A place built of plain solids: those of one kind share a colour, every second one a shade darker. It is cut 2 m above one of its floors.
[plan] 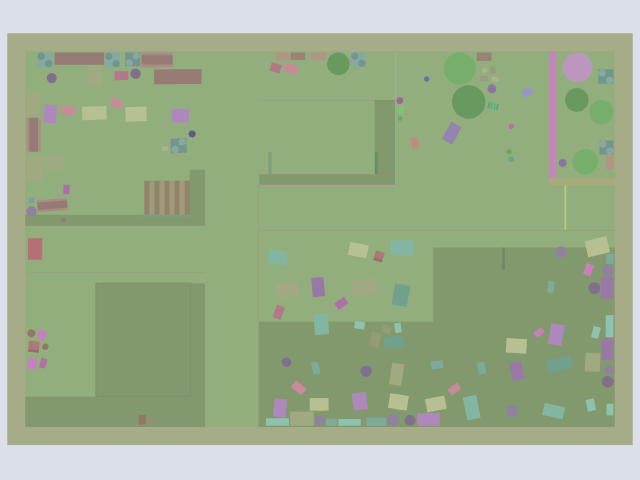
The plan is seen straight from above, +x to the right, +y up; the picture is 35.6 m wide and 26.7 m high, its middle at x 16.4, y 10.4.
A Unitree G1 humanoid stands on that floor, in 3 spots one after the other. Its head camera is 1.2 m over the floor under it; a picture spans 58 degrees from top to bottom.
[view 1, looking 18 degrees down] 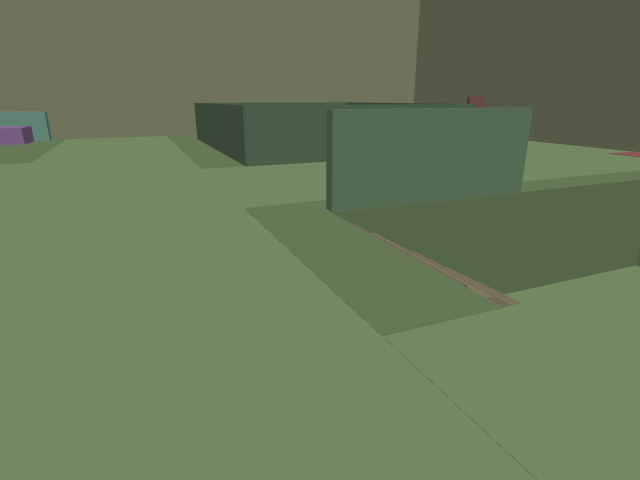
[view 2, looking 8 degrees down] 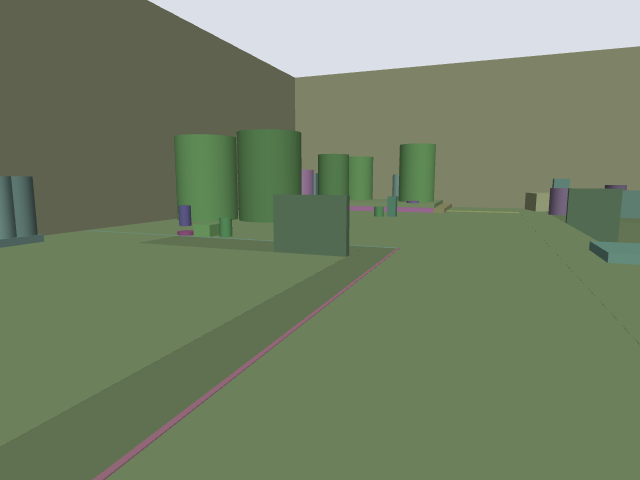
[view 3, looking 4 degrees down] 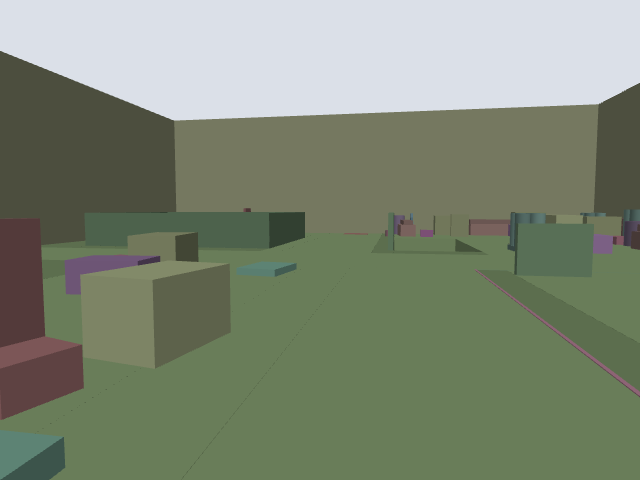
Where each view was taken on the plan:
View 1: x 11.10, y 16.06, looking -113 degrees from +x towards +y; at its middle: floor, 3.88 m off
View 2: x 13.10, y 12.05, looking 21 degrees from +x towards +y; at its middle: rail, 6.87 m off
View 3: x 22.04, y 11.88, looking -170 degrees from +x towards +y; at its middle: floor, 17.22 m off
